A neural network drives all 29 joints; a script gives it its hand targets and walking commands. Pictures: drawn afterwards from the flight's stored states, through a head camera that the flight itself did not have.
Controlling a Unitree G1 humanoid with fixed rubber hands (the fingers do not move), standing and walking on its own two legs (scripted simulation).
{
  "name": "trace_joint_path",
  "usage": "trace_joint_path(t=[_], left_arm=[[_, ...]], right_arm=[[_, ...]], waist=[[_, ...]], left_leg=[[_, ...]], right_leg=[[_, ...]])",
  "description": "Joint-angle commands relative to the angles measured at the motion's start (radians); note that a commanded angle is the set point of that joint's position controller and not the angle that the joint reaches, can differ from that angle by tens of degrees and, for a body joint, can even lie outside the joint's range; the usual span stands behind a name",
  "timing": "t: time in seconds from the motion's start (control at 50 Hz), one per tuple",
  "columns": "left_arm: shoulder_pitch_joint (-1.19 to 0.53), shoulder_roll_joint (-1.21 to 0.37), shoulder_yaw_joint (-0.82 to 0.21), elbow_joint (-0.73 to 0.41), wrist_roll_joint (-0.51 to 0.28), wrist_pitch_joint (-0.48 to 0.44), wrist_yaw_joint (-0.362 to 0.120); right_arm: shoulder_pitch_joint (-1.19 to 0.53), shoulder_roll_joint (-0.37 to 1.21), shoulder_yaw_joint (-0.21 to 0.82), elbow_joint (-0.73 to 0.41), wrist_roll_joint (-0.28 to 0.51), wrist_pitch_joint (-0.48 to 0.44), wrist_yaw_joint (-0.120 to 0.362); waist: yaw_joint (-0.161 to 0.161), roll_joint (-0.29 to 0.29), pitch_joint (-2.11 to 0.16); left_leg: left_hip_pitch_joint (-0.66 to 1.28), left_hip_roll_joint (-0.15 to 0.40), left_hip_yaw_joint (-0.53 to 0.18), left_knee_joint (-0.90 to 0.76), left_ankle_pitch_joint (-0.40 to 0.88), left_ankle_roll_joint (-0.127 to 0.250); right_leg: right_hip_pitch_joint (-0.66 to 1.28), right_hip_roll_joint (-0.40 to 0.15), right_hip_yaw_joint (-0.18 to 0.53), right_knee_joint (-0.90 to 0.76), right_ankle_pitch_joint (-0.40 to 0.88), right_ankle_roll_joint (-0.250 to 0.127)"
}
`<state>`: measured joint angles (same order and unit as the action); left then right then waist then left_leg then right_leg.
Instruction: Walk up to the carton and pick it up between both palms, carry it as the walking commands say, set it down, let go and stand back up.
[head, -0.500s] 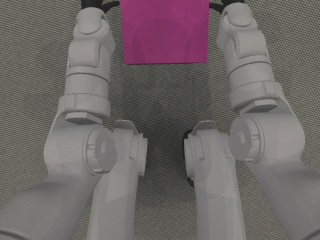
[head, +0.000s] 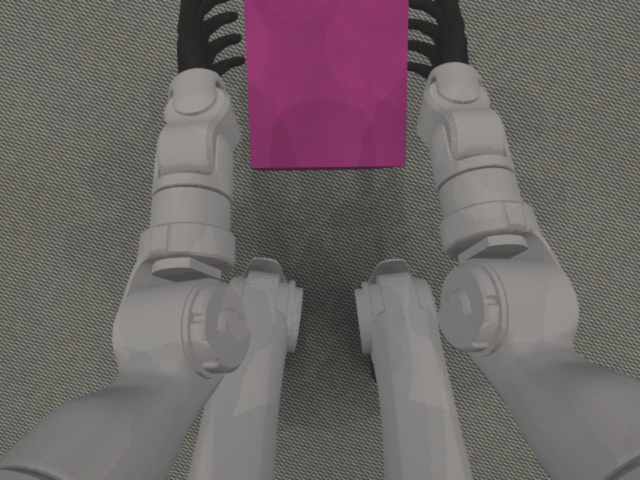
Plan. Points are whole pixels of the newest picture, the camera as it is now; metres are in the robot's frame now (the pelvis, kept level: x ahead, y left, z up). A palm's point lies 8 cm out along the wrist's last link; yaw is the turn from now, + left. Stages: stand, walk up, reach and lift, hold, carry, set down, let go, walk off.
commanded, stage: reach and lift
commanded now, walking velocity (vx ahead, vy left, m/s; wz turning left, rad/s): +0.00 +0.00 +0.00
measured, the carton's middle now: (320, 84) +0.54 +0.01 -0.19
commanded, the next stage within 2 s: none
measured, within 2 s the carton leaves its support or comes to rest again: neither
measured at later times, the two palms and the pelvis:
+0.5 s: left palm (173, 61) +0.50 +0.13 -0.02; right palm (471, 59) +0.50 -0.12 -0.03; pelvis +0.00 +0.00 +0.05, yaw +0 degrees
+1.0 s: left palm (130, 40) +0.48 +0.13 +0.06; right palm (518, 37) +0.49 -0.12 +0.05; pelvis +0.02 +0.00 +0.11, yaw +0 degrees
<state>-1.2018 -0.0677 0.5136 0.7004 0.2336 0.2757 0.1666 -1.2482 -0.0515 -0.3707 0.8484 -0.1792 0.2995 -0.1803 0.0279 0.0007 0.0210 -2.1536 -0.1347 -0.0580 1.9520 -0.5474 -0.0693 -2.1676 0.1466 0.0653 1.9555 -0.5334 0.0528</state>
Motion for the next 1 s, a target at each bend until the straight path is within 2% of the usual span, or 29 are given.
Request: trace_joint_path(t=[0.0, 0.4, 0.98], left_arm=[[-0.597, -0.971, -0.497, 0.113, -0.119, 0.017, -0.293], [-0.505, -1.038, -0.492, 0.133, -0.101, 0.029, -0.292], [-0.323, -1.106, -0.514, 0.149, -0.071, 0.006, -0.275]], right_arm=[[-0.667, 1.015, 0.421, -0.056, 0.124, -0.048, 0.291], [-0.577, 1.085, 0.424, -0.06, 0.103, -0.032, 0.293], [-0.399, 1.144, 0.429, -0.051, 0.075, -0.054, 0.297]], waist=[[0.009, -0.043, -1.153], [0.007, -0.044, -1.16], [0.0, -0.027, -1.08]], left_leg=[[0.576, -0.053, 0.134, -0.182, 0.263, 0.031], [0.686, -0.062, 0.123, -0.307, 0.253, 0.03], [0.914, -0.061, 0.09, -0.516, 0.275, 0.028]], right_leg=[[0.644, 0.051, -0.127, -0.19, 0.245, -0.021], [0.753, 0.056, -0.117, -0.321, 0.227, -0.018], [0.949, 0.058, -0.094, -0.527, 0.237, -0.019]])
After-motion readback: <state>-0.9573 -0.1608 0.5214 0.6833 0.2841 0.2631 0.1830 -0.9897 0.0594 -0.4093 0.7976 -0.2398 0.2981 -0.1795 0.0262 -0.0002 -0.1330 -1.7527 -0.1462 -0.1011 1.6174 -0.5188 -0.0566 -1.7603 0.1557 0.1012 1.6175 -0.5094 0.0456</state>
